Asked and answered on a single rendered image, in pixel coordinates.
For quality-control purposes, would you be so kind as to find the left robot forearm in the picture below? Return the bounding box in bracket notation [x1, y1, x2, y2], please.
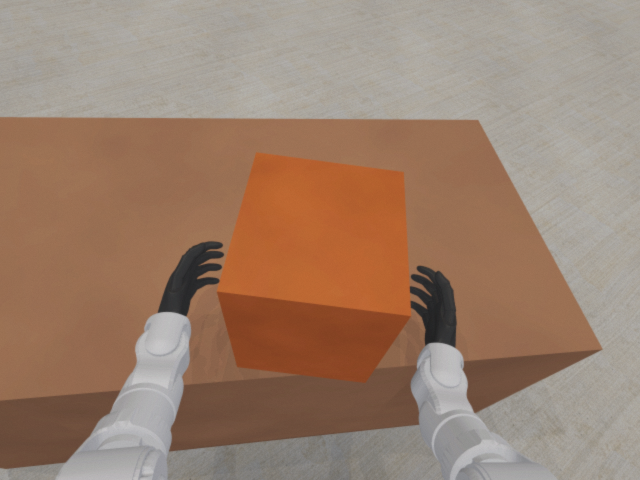
[55, 312, 191, 480]

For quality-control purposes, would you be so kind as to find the pedestal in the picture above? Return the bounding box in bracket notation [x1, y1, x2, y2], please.
[0, 117, 603, 469]

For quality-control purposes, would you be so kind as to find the carton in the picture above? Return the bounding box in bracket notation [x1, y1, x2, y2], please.
[217, 152, 411, 383]

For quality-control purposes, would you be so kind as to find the right robot forearm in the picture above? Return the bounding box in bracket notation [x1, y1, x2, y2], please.
[411, 343, 557, 480]

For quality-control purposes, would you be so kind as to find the robot left hand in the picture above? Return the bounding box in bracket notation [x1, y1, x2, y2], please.
[158, 241, 224, 316]

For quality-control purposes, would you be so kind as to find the robot right hand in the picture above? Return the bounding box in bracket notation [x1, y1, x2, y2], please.
[410, 266, 457, 348]

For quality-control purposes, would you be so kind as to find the robot left upper arm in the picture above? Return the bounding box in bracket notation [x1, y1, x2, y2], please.
[58, 445, 168, 480]

